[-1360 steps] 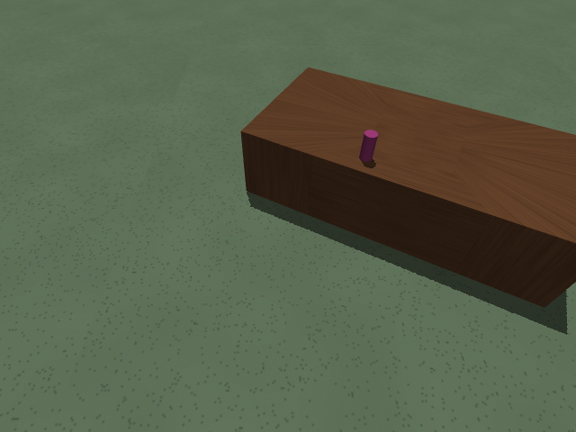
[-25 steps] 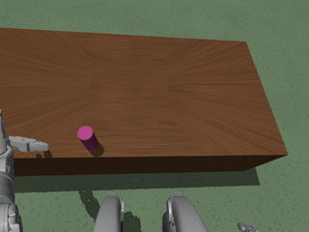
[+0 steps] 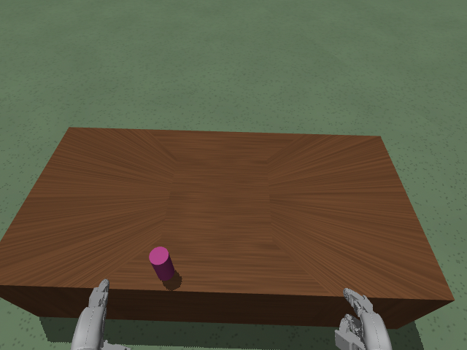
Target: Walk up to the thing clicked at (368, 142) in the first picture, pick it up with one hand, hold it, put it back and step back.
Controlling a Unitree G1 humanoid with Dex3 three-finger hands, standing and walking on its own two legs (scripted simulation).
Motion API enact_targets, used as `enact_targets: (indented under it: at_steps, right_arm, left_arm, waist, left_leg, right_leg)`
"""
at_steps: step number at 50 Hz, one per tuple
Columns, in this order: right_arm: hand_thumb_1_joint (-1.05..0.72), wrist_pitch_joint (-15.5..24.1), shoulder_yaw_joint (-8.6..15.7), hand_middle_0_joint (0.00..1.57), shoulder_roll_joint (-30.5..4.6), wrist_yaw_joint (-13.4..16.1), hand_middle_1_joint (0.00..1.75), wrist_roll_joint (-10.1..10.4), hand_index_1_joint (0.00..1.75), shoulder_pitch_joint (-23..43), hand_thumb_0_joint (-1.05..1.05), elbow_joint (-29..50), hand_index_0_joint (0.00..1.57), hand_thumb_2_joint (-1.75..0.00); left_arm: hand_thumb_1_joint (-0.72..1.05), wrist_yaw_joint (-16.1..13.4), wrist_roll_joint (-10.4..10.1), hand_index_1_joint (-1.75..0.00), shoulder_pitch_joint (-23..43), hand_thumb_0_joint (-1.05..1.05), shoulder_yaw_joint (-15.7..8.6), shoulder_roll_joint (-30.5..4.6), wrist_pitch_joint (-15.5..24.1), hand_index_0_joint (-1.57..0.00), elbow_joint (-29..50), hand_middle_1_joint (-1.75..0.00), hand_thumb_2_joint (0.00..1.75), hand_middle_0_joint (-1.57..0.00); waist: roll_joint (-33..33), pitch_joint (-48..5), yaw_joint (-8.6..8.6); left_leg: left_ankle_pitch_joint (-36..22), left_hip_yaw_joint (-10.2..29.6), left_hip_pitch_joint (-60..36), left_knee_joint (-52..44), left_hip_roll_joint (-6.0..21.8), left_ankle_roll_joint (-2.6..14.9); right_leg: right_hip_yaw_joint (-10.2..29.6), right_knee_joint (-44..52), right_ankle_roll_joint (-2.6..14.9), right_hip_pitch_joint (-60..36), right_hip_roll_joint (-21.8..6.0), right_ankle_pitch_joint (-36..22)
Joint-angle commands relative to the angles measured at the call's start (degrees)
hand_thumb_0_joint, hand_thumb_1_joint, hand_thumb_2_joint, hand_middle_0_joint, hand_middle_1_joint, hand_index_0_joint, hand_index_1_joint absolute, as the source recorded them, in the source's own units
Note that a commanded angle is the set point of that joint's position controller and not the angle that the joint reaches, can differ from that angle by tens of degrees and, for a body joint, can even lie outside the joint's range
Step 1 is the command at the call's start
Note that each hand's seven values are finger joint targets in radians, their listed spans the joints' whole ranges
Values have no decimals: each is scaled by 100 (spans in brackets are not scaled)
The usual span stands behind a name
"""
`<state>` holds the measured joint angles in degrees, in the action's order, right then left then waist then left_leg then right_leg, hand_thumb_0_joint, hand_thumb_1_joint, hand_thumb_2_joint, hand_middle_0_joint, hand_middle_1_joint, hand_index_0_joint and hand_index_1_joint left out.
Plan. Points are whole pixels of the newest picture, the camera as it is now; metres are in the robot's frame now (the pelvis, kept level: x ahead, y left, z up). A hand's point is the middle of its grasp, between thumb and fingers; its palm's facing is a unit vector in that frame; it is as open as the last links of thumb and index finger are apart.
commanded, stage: home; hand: left
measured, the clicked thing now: (162, 264) +0.40 +0.20 -0.31
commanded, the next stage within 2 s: none
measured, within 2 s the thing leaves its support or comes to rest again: neither
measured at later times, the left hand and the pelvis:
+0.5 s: hand (135, 339) +0.17 +0.17 -0.07, palm faces +0.11 -0.95 -0.28, open 17.3 cm; pelvis +0.00 -0.01 +0.00, yaw +0 degrees
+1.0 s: hand (129, 345) +0.16 +0.17 -0.06, palm faces +0.12 -0.95 -0.28, open 17.4 cm; pelvis -0.01 -0.01 +0.00, yaw +0 degrees
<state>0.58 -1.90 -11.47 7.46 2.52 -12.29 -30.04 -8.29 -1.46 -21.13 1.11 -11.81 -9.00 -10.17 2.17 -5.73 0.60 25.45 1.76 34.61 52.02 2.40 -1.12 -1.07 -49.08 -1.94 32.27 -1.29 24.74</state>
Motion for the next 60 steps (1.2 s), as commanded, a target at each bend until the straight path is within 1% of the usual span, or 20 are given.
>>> enact_targets:
  at_steps: [1, 6, 10, 12, 17, 20, 21, 24, 27, 28, 29, 35, 37, 39, 40, 41, 48, 54, 56, 60]
  right_arm:
    - [-90, 363, 306, 20, -696, 187, 30, -70, 30, 186, 0, 803, 20, -90]
    - [-90, 530, 301, 20, -654, 272, 30, -149, 30, 175, 0, 824, 20, -90]
    - [-90, 651, 285, 20, -647, 266, 30, -175, 30, 194, 0, 860, 20, -90]
    - [-90, 679, 300, 20, -651, 264, 30, -179, 30, 196, 0, 843, 20, -90]
    - [-90, 720, 307, 20, -658, 208, 30, -173, 30, 219, 0, 871, 20, -90]
    - [-90, 729, 331, 20, -678, 192, 30, -165, 30, 191, 0, 863, 20, -90]
    - [-90, 741, 353, 20, -702, 195, 30, -172, 30, 155, 0, 895, 20, -90]
    - [-90, 770, 350, 20, -693, 198, 30, -169, 30, 157, 0, 891, 20, -90]
    - [-90, 807, 359, 20, -700, 206, 30, -183, 30, 115, 0, 896, 20, -90]
    - [-90, 825, 367, 20, -711, 213, 30, -184, 30, 100, 0, 892, 20, -90]
    - [-90, 834, 376, 20, -720, 205, 30, -175, 30, 96, 0, 892, 20, -90]
    - [-90, 887, 368, 20, -716, 217, 30, -186, 30, 91, 0, 857, 20, -90]
    - [-90, 896, 367, 20, -703, 232, 30, -187, 30, 85, 0, 876, 20, -90]
    - [-90, 927, 357, 20, -697, 231, 30, -186, 30, 130, 0, 891, 20, -90]
    - [-90, 927, 344, 20, -672, 241, 30, -190, 30, 120, 0, 892, 20, -90]
    - [-90, 932, 355, 20, -695, 251, 30, -194, 30, 98, 0, 876, 20, -90]
    - [-90, 987, 305, 20, -643, 262, 30, -208, 30, 119, 0, 899, 20, -90]
    - [-90, 1009, 340, 20, -676, 312, 30, -221, 30, 25, 0, 885, 20, -90]
    - [-90, 1002, 326, 20, -654, 301, 30, -213, 30, 71, 0, 894, 20, -90]
    - [-90, 998, 339, 20, -667, 316, 30, -226, 30, 27, 0, 869, 20, -90]
  left_arm:
    - [-51, -68, 33, -6, 475, 0, -373, -760, 174, -5, 1645, -6, 8, -5]
    - [-51, -67, 91, -6, 269, 0, -415, -654, 98, -5, 1591, -6, 8, -5]
    - [-53, -44, 93, -6, 33, 0, -277, -488, 10, -5, 1579, -6, 7, -5]
    - [-52, -51, 100, -6, -122, 0, -287, -459, -9, -5, 1512, -6, 7, -5]
    - [-53, -48, 115, -6, -278, 0, -385, -560, -41, -5, 1543, -6, 7, -5]
    - [-55, -61, 110, -5, -207, 0, -411, -580, -27, -5, 1553, -6, 6, -5]
    - [-56, -55, 126, -5, -272, 0, -389, -565, -47, -5, 1588, -5, 5, -5]
    - [-55, -42, 114, -6, -211, 0, -339, -507, -42, -5, 1599, -6, 6, -5]
    - [-56, -52, 125, -5, -256, 0, -395, -571, -75, -5, 1666, -6, 5, -5]
    - [-53, -33, 135, -6, -287, 0, -288, -473, -95, -5, 1615, -6, 7, -5]
    - [-52, -49, 126, -6, -243, 0, -377, -538, -101, -5, 1663, -6, 8, -5]
    - [-56, -45, 146, -5, -196, 0, -365, -529, -150, -5, 1678, -6, 5, -5]
    - [-56, -42, 145, -5, -267, 0, -403, -551, -171, -5, 1669, -6, 6, -5]
    - [-54, -31, 141, -6, -185, 0, -322, -471, -180, -5, 1708, -6, 7, -5]
    - [-55, -36, 140, -6, -229, 0, -423, -567, -182, -5, 1780, -6, 6, -5]
    - [-55, -35, 145, -6, -132, 0, -366, -512, -196, -5, 1772, -6, 6, -5]
    - [-54, -28, 133, -6, -193, 0, -360, -507, -218, -5, 1889, -6, 6, -5]
    - [-56, -33, 158, -5, -276, 0, -355, -516, -246, -5, 1920, -5, 5, -5]
    - [-56, -40, 158, -5, -326, 0, -343, -498, -259, -5, 1862, -6, 5, -5]
    - [-55, -43, 161, -6, -301, 0, -399, -526, -258, -5, 1924, -6, 6, -5]
  waist:
    - [-187, -459, 193]
    - [-124, -580, 146]
    - [-182, -598, 101]
    - [-171, -636, 78]
    - [-180, -590, -2]
    - [-86, -412, -2]
    - [-131, -646, 19]
    - [-176, -527, 51]
    - [-149, -664, 39]
    - [-242, -641, 98]
    - [-217, -643, 65]
    - [-129, -400, 67]
    - [-122, -531, 56]
    - [-154, -400, 72]
    - [-67, -402, 22]
    - [-101, -413, 82]
    - [-46, -406, 35]
    - [-51, -673, 69]
    - [0, -535, 16]
    - [-13, -691, 31]
  left_leg:
    - [-1082, -274, -585, -823, -158, 146]
    - [-1161, -284, -713, -771, -189, 137]
    - [-1075, -310, -647, -722, -239, 150]
    - [-1247, -308, -657, -686, -240, 139]
    - [-1297, -287, -561, -674, -234, 142]
    - [-1097, -246, -482, -767, -207, 118]
    - [-1255, -217, -606, -750, -191, 120]
    - [-1268, -247, -569, -709, -189, 121]
    - [-1323, -250, -570, -644, -196, 132]
    - [-1326, -238, -597, -642, -183, 137]
    - [-1300, -261, -555, -629, -194, 139]
    - [-984, -196, -520, -780, -159, 111]
    - [-1111, -223, -515, -703, -178, 115]
    - [-905, -216, -483, -760, -166, 113]
    - [-877, -249, -427, -725, -186, 113]
    - [-801, -223, -462, -760, -175, 115]
    - [-654, -206, -374, -747, -193, 114]
    - [-1176, -172, -517, -635, -175, 98]
    - [-1172, -182, -479, -662, -169, 86]
    - [-1295, -179, -527, -609, -170, 92]
  right_leg:
    - [-209, 821, 147, -332, 166, -1150]
    - [-164, 800, 157, -408, 131, -1201]
    - [-141, 883, 135, -469, 93, -1160]
    - [-152, 853, 133, -521, 96, -1326]
    - [-176, 810, 143, -528, 112, -1336]
    - [-236, 780, 182, -412, 150, -1066]
    - [-253, 709, 186, -464, 175, -1209]
    - [-224, 725, 173, -444, 156, -1256]
    - [-206, 716, 165, -476, 153, -1342]
    - [-217, 703, 155, -445, 164, -1347]
    - [-196, 723, 161, -456, 145, -1341]
    - [-278, 692, 192, -267, 199, -925]
    - [-249, 704, 187, -334, 178, -1066]
    - [-256, 716, 185, -261, 190, -866]
    - [-238, 758, 187, -254, 175, -841]
    - [-247, 737, 190, -240, 183, -765]
    - [-251, 741, 194, -233, 174, -623]
    - [-282, 592, 184, -312, 189, -1109]
    - [-286, 585, 199, -272, 196, -1078]
    - [-266, 570, 193, -344, 186, -1221]
